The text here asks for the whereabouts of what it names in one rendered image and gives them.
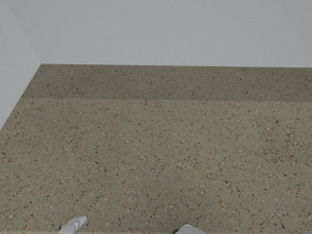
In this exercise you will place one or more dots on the left robot hand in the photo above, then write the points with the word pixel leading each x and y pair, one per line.
pixel 73 225

